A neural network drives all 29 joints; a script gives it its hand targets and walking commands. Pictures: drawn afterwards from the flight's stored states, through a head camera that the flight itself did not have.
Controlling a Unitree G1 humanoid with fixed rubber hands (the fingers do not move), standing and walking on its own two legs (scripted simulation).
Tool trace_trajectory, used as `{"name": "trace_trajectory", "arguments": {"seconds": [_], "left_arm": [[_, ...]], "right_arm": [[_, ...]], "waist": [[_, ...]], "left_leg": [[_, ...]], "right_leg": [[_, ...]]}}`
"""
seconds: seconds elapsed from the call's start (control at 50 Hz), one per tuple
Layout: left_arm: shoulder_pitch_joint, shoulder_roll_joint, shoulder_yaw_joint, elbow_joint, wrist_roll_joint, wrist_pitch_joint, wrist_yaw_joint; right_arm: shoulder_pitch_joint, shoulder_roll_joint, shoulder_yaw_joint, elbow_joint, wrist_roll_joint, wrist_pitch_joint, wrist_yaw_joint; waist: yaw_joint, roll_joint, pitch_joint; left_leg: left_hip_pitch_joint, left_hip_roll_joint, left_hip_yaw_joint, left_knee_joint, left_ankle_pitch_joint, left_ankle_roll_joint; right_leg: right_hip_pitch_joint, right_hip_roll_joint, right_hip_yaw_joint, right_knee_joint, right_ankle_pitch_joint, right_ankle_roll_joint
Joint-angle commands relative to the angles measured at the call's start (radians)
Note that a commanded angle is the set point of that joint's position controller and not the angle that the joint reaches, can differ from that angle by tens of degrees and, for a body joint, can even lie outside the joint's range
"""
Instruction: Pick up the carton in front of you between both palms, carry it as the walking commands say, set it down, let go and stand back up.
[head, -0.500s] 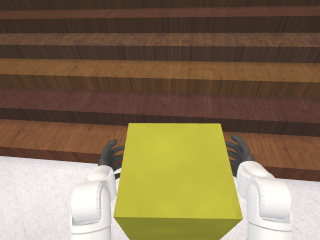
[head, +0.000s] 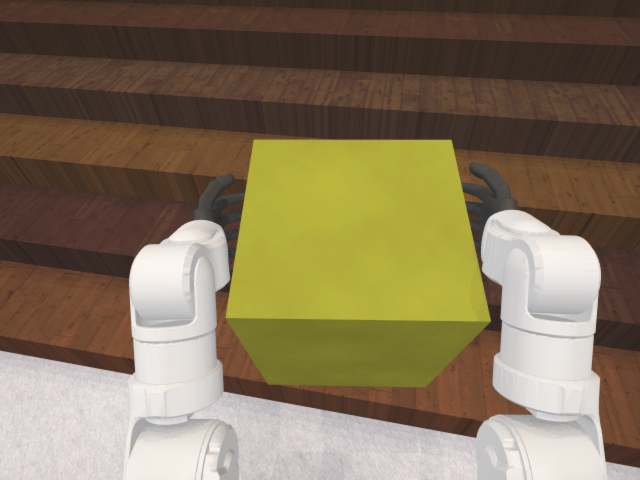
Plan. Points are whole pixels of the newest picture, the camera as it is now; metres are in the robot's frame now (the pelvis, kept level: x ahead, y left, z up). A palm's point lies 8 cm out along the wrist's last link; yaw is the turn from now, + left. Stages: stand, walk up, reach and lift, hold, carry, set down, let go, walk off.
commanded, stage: carry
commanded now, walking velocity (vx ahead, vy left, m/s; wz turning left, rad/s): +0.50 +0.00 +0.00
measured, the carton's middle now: (348, 276) +0.34 +0.01 +0.10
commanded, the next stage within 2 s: none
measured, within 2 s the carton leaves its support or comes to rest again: neither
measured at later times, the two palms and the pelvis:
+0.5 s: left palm (267, 80) +0.73 +0.15 +0.16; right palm (441, 77) +0.72 -0.15 +0.17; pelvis +0.34 +0.01 +0.01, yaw +2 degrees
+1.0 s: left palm out of the picture +1.26 -0.03 +0.24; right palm out of the picture +1.15 -0.31 +0.23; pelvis +0.83 -0.01 +0.15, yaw -1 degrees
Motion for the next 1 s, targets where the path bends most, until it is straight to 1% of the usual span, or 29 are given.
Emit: {"name": "trace_trajectory", "arguments": {"seconds": [0.0, 0.02, 0.04, 0.1, 0.28, 0.38, 0.46, 0.48, 0.5, 0.52, 0.54, 0.56, 0.58, 0.62, 0.68, 0.7, 0.72, 0.74, 0.76, 0.78, 0.8, 0.82, 0.84, 0.86, 0.88, 0.92, 0.94, 0.96, 0.98], "left_arm": [[-0.742, -0.814, -0.613, 0.026, -0.440, 0.003, -0.232], [-0.778, -0.857, -0.597, 0.056, -0.436, 0.009, -0.224], [-0.831, -0.850, -0.573, 0.068, -0.423, 0.009, -0.217], [-0.956, -0.968, -0.542, 0.074, -0.413, -0.015, -0.193], [-0.916, -0.999, -0.512, 0.161, -0.312, -0.069, -0.161], [-0.895, -0.985, -0.537, 0.124, -0.307, -0.066, -0.177], [-0.867, -0.957, -0.541, 0.155, -0.304, -0.053, -0.196], [-0.864, -0.950, -0.548, 0.158, -0.306, -0.052, -0.200], [-0.904, -0.932, -0.548, 0.133, -0.316, -0.055, -0.201], [-0.848, -0.925, -0.527, 0.147, -0.316, -0.063, -0.198], [-0.797, -0.947, -0.517, 0.156, -0.326, -0.064, -0.196], [-0.768, -0.930, -0.521, 0.179, -0.326, -0.067, -0.189], [-0.744, -0.947, -0.528, 0.212, -0.351, -0.056, -0.190], [-0.948, -1.032, -0.577, 0.029, -0.440, -0.073, -0.212], [-1.137, -1.076, -0.642, -0.073, -0.566, -0.080, -0.247], [-1.134, -1.085, -0.652, -0.059, -0.587, -0.081, -0.259], [-1.126, -1.086, -0.662, -0.055, -0.603, -0.085, -0.269], [-1.127, -1.081, -0.663, -0.080, -0.600, -0.097, -0.270], [-1.197, -1.094, -0.626, -0.099, -0.588, -0.088, -0.266], [-1.125, -1.068, -0.644, -0.120, -0.556, -0.080, -0.262], [-0.954, -1.020, -0.614, -0.056, -0.513, -0.075, -0.242], [-0.831, -0.999, -0.541, -0.029, -0.420, -0.081, -0.224], [-0.773, -0.893, -0.479, -0.018, -0.312, -0.088, -0.206], [-0.677, -0.823, -0.430, -0.024, -0.242, -0.096, -0.180], [-0.662, -0.728, -0.367, -0.016, -0.168, -0.121, -0.160], [-0.593, -0.540, -0.203, 0.014, -0.046, -0.204, -0.122], [-0.576, -0.491, -0.146, 0.056, 0.006, -0.236, -0.099], [-0.650, -0.408, -0.129, 0.055, 0.043, -0.266, -0.079], [-0.687, -0.373, -0.103, 0.030, 0.062, -0.290, -0.060]], "right_arm": [[-0.608, 0.787, 0.588, 0.116, 0.413, 0.022, 0.210], [-0.676, 0.779, 0.571, 0.156, 0.416, 0.016, 0.213], [-0.694, 0.846, 0.572, 0.187, 0.450, 0.015, 0.220], [-0.914, 1.006, 0.579, 0.121, 0.534, -0.007, 0.242], [-0.932, 1.045, 0.557, 0.151, 0.490, -0.045, 0.240], [-0.859, 0.998, 0.575, 0.138, 0.439, -0.046, 0.233], [-0.889, 1.007, 0.616, 0.140, 0.468, -0.039, 0.236], [-0.935, 1.021, 0.630, 0.137, 0.488, -0.041, 0.238], [-0.935, 1.033, 0.637, 0.141, 0.507, -0.044, 0.238], [-0.957, 1.048, 0.658, 0.136, 0.527, -0.044, 0.240], [-0.892, 1.049, 0.646, 0.168, 0.507, -0.044, 0.245], [-0.864, 1.066, 0.628, 0.212, 0.497, -0.039, 0.242], [-0.772, 1.014, 0.567, 0.282, 0.464, -0.042, 0.225], [-0.821, 0.994, 0.522, 0.202, 0.394, -0.055, 0.205], [-0.787, 0.862, 0.452, 0.165, 0.249, -0.078, 0.147], [-0.764, 0.830, 0.441, 0.164, 0.209, -0.089, 0.124], [-0.752, 0.803, 0.441, 0.159, 0.179, -0.099, 0.110], [-0.784, 0.812, 0.462, 0.091, 0.182, -0.103, 0.108], [-0.846, 0.845, 0.504, 0.080, 0.203, -0.112, 0.104], [-0.734, 0.924, 0.552, 0.096, 0.264, -0.124, 0.105], [-0.586, 0.948, 0.587, 0.090, 0.291, -0.113, 0.116], [-0.581, 0.972, 0.639, 0.074, 0.352, -0.105, 0.124], [-0.617, 1.026, 0.679, 0.052, 0.438, -0.116, 0.136], [-0.686, 1.062, 0.755, -0.039, 0.513, -0.126, 0.141], [-0.780, 1.087, 0.777, -0.101, 0.571, -0.131, 0.151], [-1.007, 1.056, 0.844, -0.208, 0.690, -0.162, 0.185], [-1.127, 1.053, 0.861, -0.198, 0.733, -0.175, 0.204], [-1.164, 1.015, 0.851, -0.131, 0.755, -0.189, 0.209], [-1.181, 0.990, 0.805, -0.109, 0.773, -0.208, 0.210]], "waist": [[-0.130, 0.027, -0.394], [-0.090, 0.293, -0.474], [-0.109, 0.303, -0.466], [-0.086, 0.081, -0.409], [-0.098, 0.122, -0.462], [-0.147, 0.148, -0.414], [-0.196, 0.120, -0.363], [-0.134, 0.084, -0.388], [0.041, 0.075, -0.442], [0.179, -0.120, -0.429], [0.172, -0.224, -0.232], [0.158, -0.427, -0.328], [0.196, -0.284, -0.421], [0.168, 0.001, -0.422], [0.059, -0.004, -0.293], [-0.042, -0.003, -0.310], [-0.134, -0.018, -0.460], [-0.220, -0.145, -0.497], [-0.389, 0.036, -0.622], [-0.494, 0.422, -0.614], [-0.440, 0.365, -0.441], [-0.397, 0.485, -0.653], [-0.439, 0.317, -0.582], [-0.414, 0.062, -0.439], [-0.365, -0.177, -0.383], [-0.264, -0.240, -0.370], [-0.144, -0.240, -0.464], [0.031, -0.149, -0.557], [0.164, -0.147, -0.595]], "left_leg": [[0.618, 0.078, -0.160, -0.017, -0.177, 0.011], [0.843, 0.356, -0.685, -0.124, -0.246, 0.160], [0.843, 0.335, -0.769, -0.219, -0.258, 0.193], [0.694, 0.272, -0.482, -0.140, 0.157, 0.134], [0.814, 0.197, -0.216, -0.056, 0.588, 0.140], [1.051, 0.240, -0.273, 0.028, 0.742, 0.175], [1.274, 0.210, -0.313, 0.241, 1.318, 0.111], [1.103, 0.139, -0.222, 0.364, 1.367, 0.054], [0.876, 0.089, -0.176, 0.576, 1.366, 0.030], [0.330, 0.000, -0.080, 0.958, 0.794, -0.030], [-0.209, -0.157, -0.011, 1.261, -0.431, -0.014], [-0.721, -0.219, -0.165, 1.557, -0.763, -0.002], [-0.871, -0.216, -0.225, 1.650, -0.763, 0.036], [-0.997, -0.166, -0.176, 1.667, -0.722, 0.067], [-0.766, -0.047, -0.053, 1.368, -0.774, 0.065], [-0.282, -0.054, 0.002, 0.952, -0.614, 0.080], [0.248, -0.190, 0.080, 0.767, -0.232, 0.060], [0.506, -0.198, 0.119, 0.560, -0.061, 0.028], [0.838, -0.134, -0.102, 0.201, 0.057, 0.217], [1.129, -0.042, -0.354, -0.082, 0.612, 0.291], [1.315, 0.045, -0.461, -0.015, 1.121, 0.313], [1.727, 0.289, -0.648, 0.311, 1.757, 0.330], [1.796, 0.287, -0.870, 0.216, 1.583, 0.360], [1.718, 0.277, -0.912, 0.171, 1.379, 0.324], [1.538, 0.222, -0.812, 0.113, 1.204, 0.249], [0.975, 0.169, -0.644, -0.057, 0.853, 0.145], [0.687, 0.110, -0.458, -0.071, 1.100, 0.084], [0.222, 0.076, -0.360, -0.004, 1.329, 0.077], [-0.300, -0.013, -0.407, 0.416, 0.589, -0.015]], "right_leg": [[-0.229, -0.084, 0.002, 0.550, 0.614, -0.055], [-0.571, 0.066, 0.068, 0.817, 0.109, -0.024], [-0.700, 0.072, 0.172, 0.965, 0.013, -0.043], [-0.732, -0.016, 0.206, 0.901, 0.140, -0.080], [-0.819, 0.011, 0.100, 0.577, 0.245, -0.069], [-1.116, 0.011, 0.057, 0.769, 0.136, -0.107], [-1.292, 0.060, 0.049, 0.729, -0.130, -0.116], [-0.992, 0.066, 0.079, 0.358, 0.003, -0.113], [-0.576, 0.102, 0.061, -0.022, 0.346, -0.066], [0.051, 0.078, 0.066, -0.284, 0.896, -0.068], [0.321, -0.041, 0.171, -0.307, 1.392, -0.114], [0.794, -0.247, 0.414, 0.241, 2.489, -0.203], [0.889, -0.294, 0.465, 0.263, 2.449, -0.240], [0.778, -0.255, 0.524, 0.129, 1.630, -0.260], [0.349, -0.180, 0.324, -0.032, 1.425, -0.199], [-0.022, -0.112, 0.125, -0.117, 1.601, -0.134], [-0.309, -0.089, 0.099, -0.055, 2.029, -0.130], [-0.404, -0.101, 0.089, 0.178, 2.203, -0.078], [-0.495, 0.087, 0.117, 0.944, 2.028, 0.113], [-0.851, 0.262, 0.172, 1.610, 0.193, 0.063], [-1.318, 0.347, 0.267, 1.925, -0.316, -0.046], [-1.622, 0.304, 0.405, 2.223, -0.503, -0.070], [-1.868, 0.294, 0.397, 2.333, -0.607, -0.091], [-1.981, 0.253, 0.436, 2.261, -0.762, -0.108], [-1.864, 0.210, 0.383, 1.983, -0.727, -0.148], [-1.352, 0.085, 0.300, 1.440, -0.549, -0.160], [-0.913, 0.003, 0.221, 1.039, -0.346, -0.139], [-0.198, 0.099, 0.054, 0.686, 0.073, -0.086], [0.438, 0.019, 0.188, 0.493, 0.572, -0.107]]}}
